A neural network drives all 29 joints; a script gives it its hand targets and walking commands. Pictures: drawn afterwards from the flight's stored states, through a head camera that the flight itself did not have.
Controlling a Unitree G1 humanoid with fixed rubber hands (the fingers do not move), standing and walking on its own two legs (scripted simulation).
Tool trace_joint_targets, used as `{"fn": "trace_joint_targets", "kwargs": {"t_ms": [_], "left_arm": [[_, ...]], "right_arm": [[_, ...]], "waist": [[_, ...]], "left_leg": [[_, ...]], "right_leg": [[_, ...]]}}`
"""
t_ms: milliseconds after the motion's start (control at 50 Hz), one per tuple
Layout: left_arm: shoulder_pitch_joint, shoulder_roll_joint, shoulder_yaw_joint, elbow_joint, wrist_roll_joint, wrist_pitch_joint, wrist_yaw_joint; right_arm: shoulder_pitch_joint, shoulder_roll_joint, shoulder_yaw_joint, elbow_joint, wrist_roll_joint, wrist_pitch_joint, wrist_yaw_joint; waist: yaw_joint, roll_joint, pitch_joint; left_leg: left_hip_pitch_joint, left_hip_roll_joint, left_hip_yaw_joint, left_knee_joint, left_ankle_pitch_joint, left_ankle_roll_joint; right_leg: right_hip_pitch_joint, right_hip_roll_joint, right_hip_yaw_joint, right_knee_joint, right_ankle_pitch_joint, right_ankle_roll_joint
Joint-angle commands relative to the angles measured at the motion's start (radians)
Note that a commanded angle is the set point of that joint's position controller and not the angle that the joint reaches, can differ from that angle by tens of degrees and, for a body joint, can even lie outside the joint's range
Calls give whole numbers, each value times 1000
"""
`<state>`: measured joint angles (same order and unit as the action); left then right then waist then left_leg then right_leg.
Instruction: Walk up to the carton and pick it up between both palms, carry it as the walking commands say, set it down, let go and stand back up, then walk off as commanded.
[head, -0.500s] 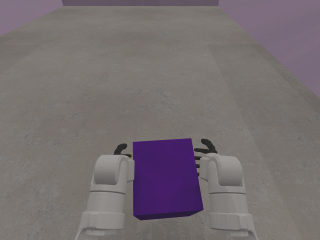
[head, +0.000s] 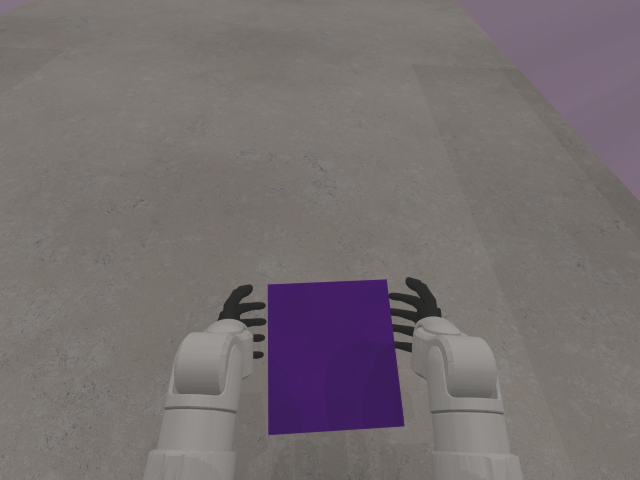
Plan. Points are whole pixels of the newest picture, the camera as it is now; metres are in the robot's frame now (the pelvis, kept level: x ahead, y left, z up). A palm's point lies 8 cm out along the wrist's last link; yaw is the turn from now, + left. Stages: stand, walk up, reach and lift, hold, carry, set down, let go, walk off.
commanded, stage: carry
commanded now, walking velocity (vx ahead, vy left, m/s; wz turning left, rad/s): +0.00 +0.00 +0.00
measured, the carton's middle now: (327, 358) +0.31 -0.01 -0.03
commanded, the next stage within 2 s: none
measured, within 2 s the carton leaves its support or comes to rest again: neither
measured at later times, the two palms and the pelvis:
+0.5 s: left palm (207, 339) +0.32 +0.15 +0.02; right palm (386, 321) +0.33 -0.09 +0.03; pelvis +0.04 +0.03 +0.00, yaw +0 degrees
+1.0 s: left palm (193, 329) +0.33 +0.17 +0.02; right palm (370, 313) +0.34 -0.07 +0.04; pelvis +0.04 +0.05 +0.00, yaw +1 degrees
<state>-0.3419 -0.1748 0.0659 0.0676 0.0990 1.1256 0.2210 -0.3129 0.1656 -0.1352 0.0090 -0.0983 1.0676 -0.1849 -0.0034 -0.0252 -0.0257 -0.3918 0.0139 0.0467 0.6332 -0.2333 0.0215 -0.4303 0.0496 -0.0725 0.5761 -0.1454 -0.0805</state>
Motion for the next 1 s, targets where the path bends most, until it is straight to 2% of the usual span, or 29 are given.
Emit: {"fn": "trace_joint_targets", "kwargs": {"t_ms": [0,40,60,80,100,120,140,160,180,200,220,240,280,320,340,400,440,460,520,560,620,640,660,680,740,760,820,900,980], "left_arm": [[-649,-1031,-552,-325,-391,-94,-291],[-584,-987,-482,-174,-318,-122,-294],[-547,-958,-392,-8,-233,-162,-301],[-628,-1005,-517,-267,-348,-172,-299],[-657,-1027,-544,-318,-378,-167,-297],[-641,-1004,-470,-130,-296,-193,-300],[-653,-978,-429,-93,-258,-225,-299],[-652,-1007,-472,-152,-300,-239,-302],[-662,-993,-475,-161,-292,-255,-301],[-676,-1037,-556,-289,-369,-238,-293],[-645,-1013,-483,-132,-290,-261,-293],[-637,-989,-449,-65,-249,-294,-294],[-651,-970,-464,-115,-263,-333,-298],[-688,-1012,-516,-187,-301,-364,-297],[-660,-988,-501,-159,-288,-370,-297],[-665,-962,-519,-198,-303,-385,-304],[-635,-971,-550,-210,-304,-389,-302],[-640,-936,-526,-166,-286,-389,-300],[-640,-943,-550,-182,-296,-392,-303],[-644,-944,-545,-158,-286,-391,-305],[-609,-937,-519,-86,-260,-396,-311],[-669,-944,-533,-158,-285,-406,-311],[-666,-941,-530,-131,-272,-405,-308],[-674,-940,-524,-133,-270,-412,-307],[-672,-949,-525,-107,-271,-408,-312],[-646,-943,-508,-71,-258,-410,-313],[-671,-945,-507,-99,-258,-417,-311],[-669,-943,-506,-114,-252,-423,-307],[-696,-943,-522,-119,-262,-427,-311]], "right_arm": [[-553,1019,569,-216,366,-18,263],[-543,974,509,-103,319,-48,270],[-481,964,426,89,233,-82,277],[-542,1008,543,-152,342,-92,281],[-569,1024,570,-199,370,-89,277],[-537,998,483,-15,284,-115,283],[-522,1001,450,82,249,-140,288],[-605,1008,517,-71,299,-165,286],[-586,1007,503,-40,286,-178,286],[-629,1012,573,-213,355,-167,277],[-558,1001,491,-2,269,-183,285],[-559,1006,456,76,227,-222,287],[-588,1006,470,32,235,-261,289],[-609,1027,517,-33,260,-296,289],[-568,1027,499,26,245,-301,285],[-558,1016,496,12,229,-312,276],[-522,1005,514,-19,228,-324,276],[-543,976,496,7,222,-327,269],[-505,983,508,16,215,-323,271],[-502,982,504,32,210,-327,273],[-505,970,489,52,188,-336,271],[-533,988,510,21,211,-340,274],[-540,989,498,46,203,-338,273],[-533,989,502,56,204,-343,274],[-568,994,507,53,206,-339,272],[-550,984,503,62,198,-342,272],[-540,982,497,73,199,-343,274],[-605,997,525,33,222,-352,275],[-541,989,494,97,192,-345,276]], "waist": [[15,33,-498],[15,-14,-523],[15,-82,-522],[11,-22,-511],[10,-23,-518],[15,-24,-498],[13,-28,-512],[17,-31,-510],[16,-17,-495],[11,33,-495],[17,37,-501],[23,18,-530],[27,54,-542],[21,17,-566],[23,15,-583],[20,-11,-609],[19,68,-640],[17,57,-616],[13,-5,-614],[13,71,-597],[13,51,-576],[11,25,-590],[9,46,-587],[10,18,-561],[10,40,-533],[8,5,-533],[4,43,-545],[5,13,-562],[4,49,-524]], "left_leg": [[114,100,-167,-124,-148,57],[124,78,-130,-84,-105,46],[131,58,-113,-64,-98,41],[161,62,-114,-82,-85,37],[165,64,-121,-74,-90,40],[142,71,-132,-95,-104,42],[133,70,-128,-76,-117,45],[132,70,-127,-80,-106,43],[114,74,-124,-88,-126,46],[144,75,-130,-94,-104,37],[129,97,-150,-116,-87,51],[122,94,-154,-105,-59,57],[117,98,-143,-120,-37,59],[146,98,-135,-108,48,51],[148,102,-127,-93,78,53],[152,97,-124,-66,110,66],[213,118,-139,-81,259,65],[194,124,-138,-67,290,65],[190,118,-143,-73,254,77],[201,127,-147,-89,284,78],[184,124,-146,-93,251,82],[180,123,-138,-88,241,81],[184,119,-143,-103,246,76],[160,121,-147,-110,222,72],[163,119,-147,-120,235,77],[148,112,-154,-115,160,83],[163,120,-163,-122,229,74],[178,110,-153,-122,216,73],[169,119,-164,-144,231,76]], "right_leg": [[155,-193,248,-207,-280,43],[188,-220,294,-223,-237,24],[193,-235,300,-251,-248,30],[136,-228,274,-228,-264,29],[161,-225,285,-242,-252,27],[145,-215,271,-226,-272,27],[157,-216,280,-229,-283,26],[160,-216,269,-223,-266,24],[151,-207,260,-218,-282,24],[137,-204,259,-204,-243,21],[150,-190,228,-171,-180,21],[190,-184,229,-141,-116,16],[213,-170,196,-112,-14,15],[227,-174,204,-90,52,3],[251,-170,195,-75,103,5],[274,-167,196,-67,127,5],[259,-151,158,-7,168,-4],[268,-159,172,-22,204,-2],[280,-157,171,-17,195,-8],[254,-147,146,-5,139,-9],[255,-151,148,-17,111,-4],[275,-157,153,-23,132,-6],[272,-159,147,-13,119,0],[271,-159,144,-17,102,-1],[258,-152,135,-25,68,4],[263,-163,152,-49,30,4],[263,-169,151,-36,93,0],[284,-171,151,-30,100,3],[253,-158,127,-34,39,11]]}}
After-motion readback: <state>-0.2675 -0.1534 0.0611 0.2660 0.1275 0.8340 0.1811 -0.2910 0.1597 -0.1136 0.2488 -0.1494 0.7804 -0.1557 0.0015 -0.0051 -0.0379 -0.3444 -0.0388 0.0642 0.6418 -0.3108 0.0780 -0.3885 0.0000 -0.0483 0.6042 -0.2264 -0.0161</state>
